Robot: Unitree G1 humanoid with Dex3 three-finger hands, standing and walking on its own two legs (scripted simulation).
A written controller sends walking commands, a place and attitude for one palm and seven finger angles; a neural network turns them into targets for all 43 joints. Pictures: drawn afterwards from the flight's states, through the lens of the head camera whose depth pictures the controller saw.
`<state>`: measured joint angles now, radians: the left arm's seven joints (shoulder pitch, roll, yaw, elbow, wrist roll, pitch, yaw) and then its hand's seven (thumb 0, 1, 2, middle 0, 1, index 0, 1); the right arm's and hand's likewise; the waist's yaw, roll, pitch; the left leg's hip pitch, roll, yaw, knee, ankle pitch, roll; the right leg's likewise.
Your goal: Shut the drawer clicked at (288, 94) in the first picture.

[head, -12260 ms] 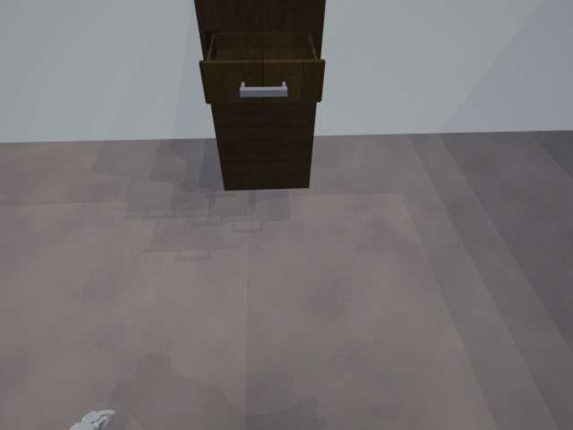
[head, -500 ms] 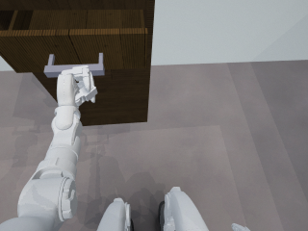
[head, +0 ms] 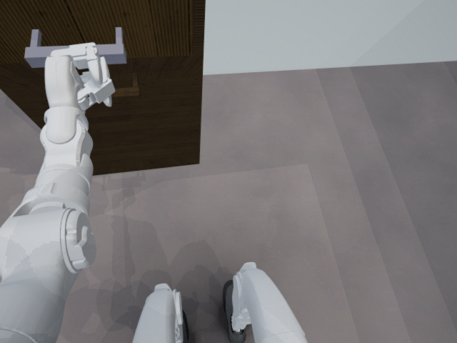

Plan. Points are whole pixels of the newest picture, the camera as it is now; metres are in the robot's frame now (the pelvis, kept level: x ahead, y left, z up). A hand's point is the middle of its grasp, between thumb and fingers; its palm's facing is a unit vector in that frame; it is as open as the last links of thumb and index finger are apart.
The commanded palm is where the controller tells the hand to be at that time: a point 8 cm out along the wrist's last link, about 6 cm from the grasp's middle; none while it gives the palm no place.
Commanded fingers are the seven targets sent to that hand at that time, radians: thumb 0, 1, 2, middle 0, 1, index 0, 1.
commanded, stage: push the drawer shut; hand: left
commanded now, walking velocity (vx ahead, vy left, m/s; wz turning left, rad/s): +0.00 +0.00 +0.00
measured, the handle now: (78, 45) +0.62 +0.18 +0.05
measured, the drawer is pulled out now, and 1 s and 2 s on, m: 0.03 0.00 0.00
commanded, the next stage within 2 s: pull the fist back off the drawer in 0.44 s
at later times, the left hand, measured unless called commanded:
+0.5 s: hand (103, 67) +0.57 +0.14 +0.04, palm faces +0.04 -1.00 -0.04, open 2.8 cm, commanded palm +0.60 +0.17 +0.05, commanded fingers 0.00 0.90 0.90 -1.40 -1.60 -1.40 -1.60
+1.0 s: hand (106, 67) +0.57 +0.14 +0.05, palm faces +0.04 -1.00 -0.02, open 3.1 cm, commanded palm +0.53 +0.17 +0.05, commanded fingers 0.00 0.90 0.90 -1.40 -1.60 -1.40 -1.60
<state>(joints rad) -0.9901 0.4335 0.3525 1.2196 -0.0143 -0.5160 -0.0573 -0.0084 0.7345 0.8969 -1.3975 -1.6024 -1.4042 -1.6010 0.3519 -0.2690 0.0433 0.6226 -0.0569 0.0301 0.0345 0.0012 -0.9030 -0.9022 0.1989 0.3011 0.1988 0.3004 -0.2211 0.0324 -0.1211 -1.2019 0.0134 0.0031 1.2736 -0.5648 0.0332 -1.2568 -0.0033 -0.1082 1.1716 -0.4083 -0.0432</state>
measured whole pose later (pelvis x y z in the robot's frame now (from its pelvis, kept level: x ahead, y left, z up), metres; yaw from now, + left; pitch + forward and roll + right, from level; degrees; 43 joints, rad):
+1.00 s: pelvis -0.01 +0.01 -0.01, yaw -1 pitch +30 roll -4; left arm -1.11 0.51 0.37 1.25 0.02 -0.43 -0.03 0.01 0.75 0.90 -1.40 -1.60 -1.40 -1.60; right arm 0.41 -0.26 0.08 0.61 -0.07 0.03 0.07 0.00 -0.90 -0.90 0.20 0.30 0.20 0.30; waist -0.27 0.05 -0.12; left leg -1.28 0.03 -0.01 1.30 -0.56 0.05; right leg -1.31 0.01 -0.12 1.16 -0.38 -0.03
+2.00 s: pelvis +0.06 +0.00 +0.10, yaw +1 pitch +7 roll -1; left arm 0.03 0.28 0.09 0.12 -0.09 -0.14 0.01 0.02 0.90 0.90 -1.40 -1.60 -1.41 -1.60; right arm 0.22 -0.24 0.02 0.50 0.04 0.05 -0.05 0.01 -0.90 -0.90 0.20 0.30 0.20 0.30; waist -0.01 0.04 -0.08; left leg -0.39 -0.01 0.01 0.71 -0.44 0.03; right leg -0.47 0.01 -0.07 0.68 -0.33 -0.03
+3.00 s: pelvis +0.04 +0.00 +0.12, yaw +1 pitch -1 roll -2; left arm 0.54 0.33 0.34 -0.46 -0.04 -0.17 0.11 0.02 0.89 0.90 -1.40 -1.60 -1.41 -1.60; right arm 0.19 -0.24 0.01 0.59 -0.01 -0.06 -0.06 0.01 -0.90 -0.90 0.20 0.30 0.20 0.30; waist 0.01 0.07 0.01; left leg -0.14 0.01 0.01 0.45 -0.30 0.03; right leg -0.19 0.03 -0.07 0.36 -0.15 -0.03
